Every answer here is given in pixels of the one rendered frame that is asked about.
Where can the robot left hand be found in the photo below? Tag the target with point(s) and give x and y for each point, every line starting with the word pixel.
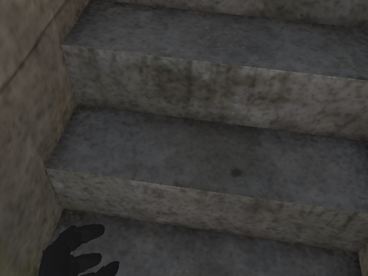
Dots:
pixel 57 261

